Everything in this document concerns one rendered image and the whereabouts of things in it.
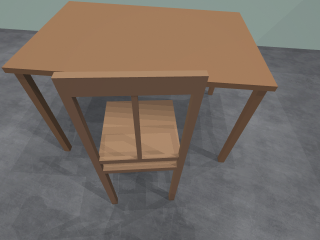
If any table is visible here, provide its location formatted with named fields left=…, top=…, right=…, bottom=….
left=1, top=1, right=278, bottom=163

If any chair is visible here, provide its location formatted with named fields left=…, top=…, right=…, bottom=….
left=51, top=70, right=209, bottom=204

